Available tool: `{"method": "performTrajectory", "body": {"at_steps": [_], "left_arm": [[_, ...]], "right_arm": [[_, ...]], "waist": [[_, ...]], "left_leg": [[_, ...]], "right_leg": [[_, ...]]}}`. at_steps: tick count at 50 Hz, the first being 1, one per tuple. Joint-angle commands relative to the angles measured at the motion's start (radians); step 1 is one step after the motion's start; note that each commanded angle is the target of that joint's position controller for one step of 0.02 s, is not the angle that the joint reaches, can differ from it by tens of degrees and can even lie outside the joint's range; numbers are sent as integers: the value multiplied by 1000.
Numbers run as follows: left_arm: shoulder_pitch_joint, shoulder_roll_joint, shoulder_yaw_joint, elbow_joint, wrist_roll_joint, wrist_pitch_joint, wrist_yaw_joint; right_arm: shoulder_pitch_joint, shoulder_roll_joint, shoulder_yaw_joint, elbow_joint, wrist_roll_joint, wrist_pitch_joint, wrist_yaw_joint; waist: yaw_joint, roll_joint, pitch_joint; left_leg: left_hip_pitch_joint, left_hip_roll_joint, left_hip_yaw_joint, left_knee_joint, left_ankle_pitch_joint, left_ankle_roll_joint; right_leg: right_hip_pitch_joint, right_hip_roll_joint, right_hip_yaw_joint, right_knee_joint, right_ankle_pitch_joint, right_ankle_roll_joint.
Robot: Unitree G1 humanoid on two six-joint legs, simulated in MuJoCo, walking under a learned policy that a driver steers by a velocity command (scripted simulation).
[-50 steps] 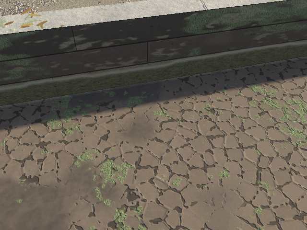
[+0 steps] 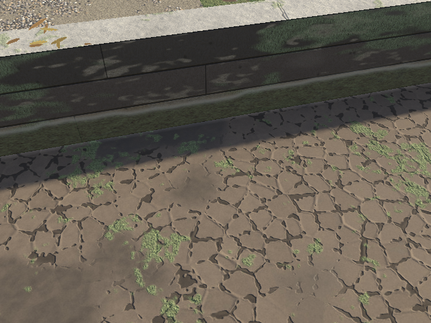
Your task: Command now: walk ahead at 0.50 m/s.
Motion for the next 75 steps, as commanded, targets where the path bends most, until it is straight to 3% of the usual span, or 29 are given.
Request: {"method": "performTrajectory", "body": {"at_steps": [1,27,29,37,39,49,61,69,72,75], "left_arm": [[-55,74,19,-87,0,-16,2],[-59,63,12,-100,1,-18,-2],[-60,71,11,-97,-3,-28,-7],[-56,71,13,-91,1,-33,-9],[-54,65,14,-94,7,-24,-4],[-48,66,15,-89,2,-19,2],[-48,67,14,-92,0,-18,2],[0,68,11,-42,-10,-12,6],[1,68,10,-14,-12,-11,7],[6,64,14,3,-16,-10,8]], "right_arm": [[-27,-72,-19,-78,0,-15,-2],[-47,-60,-14,-84,-2,-18,2],[-68,-37,-3,-105,-6,-23,14],[-52,-50,-5,-104,-3,-29,17],[-31,-76,-17,-87,3,-24,4],[-35,-66,-18,-83,0,-19,2],[-36,-65,-16,-79,-1,-19,1],[-5,-48,-10,-45,-1,-17,2],[-3,-48,-8,-28,2,-22,2],[23,-69,-14,-3,2,-25,-1]], "waist": [[0,3,-35],[1,4,-25],[-2,-28,-9],[-3,18,-17],[-1,47,-31],[1,2,-30],[0,5,-31],[1,-5,35],[1,-1,57],[5,0,19]], "left_leg": [[-5,-5,1,-95,394,41],[-36,-4,-9,-113,297,39],[-65,-13,5,-120,247,33],[-48,-3,-16,-153,277,41],[-8,12,-35,-146,351,51],[-14,-4,-12,-114,374,45],[-23,-7,-7,-101,360,42],[-26,2,-33,-182,246,41],[-4,22,-55,-251,325,30],[32,37,-62,-294,450,19]], "right_leg": [[11,-1,-21,-99,339,-37],[-11,-5,-15,-119,267,-33],[-2,-17,18,-158,218,-28],[18,-2,3,-142,209,-20],[1,6,-25,-112,245,-25],[13,-2,-26,-106,316,-29],[2,-6,-24,-102,314,-33],[0,-27,28,-213,162,-40],[34,-39,51,-273,222,-28],[123,-46,66,-292,364,-22]]}}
